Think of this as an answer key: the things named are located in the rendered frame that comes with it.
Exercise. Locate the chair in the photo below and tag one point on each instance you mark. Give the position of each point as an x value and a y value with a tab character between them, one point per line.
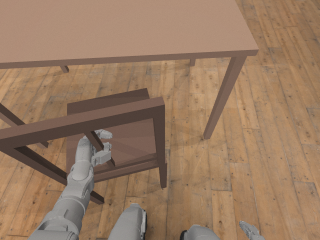
137	124

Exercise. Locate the left robot upper arm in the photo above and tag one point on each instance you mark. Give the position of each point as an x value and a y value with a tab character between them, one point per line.
53	235

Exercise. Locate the table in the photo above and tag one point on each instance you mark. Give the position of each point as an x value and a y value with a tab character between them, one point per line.
50	33

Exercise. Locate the robot left thigh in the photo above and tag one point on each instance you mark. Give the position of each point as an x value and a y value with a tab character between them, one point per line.
130	225

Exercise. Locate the right robot hand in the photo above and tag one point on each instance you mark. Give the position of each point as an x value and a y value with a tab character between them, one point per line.
251	231

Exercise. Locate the left robot shin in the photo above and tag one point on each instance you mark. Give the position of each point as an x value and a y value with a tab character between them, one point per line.
137	205

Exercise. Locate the robot left forearm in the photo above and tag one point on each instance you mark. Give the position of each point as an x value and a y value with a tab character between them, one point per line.
71	206

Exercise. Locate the left robot hand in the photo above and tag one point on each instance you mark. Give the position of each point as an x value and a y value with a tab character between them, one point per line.
86	152

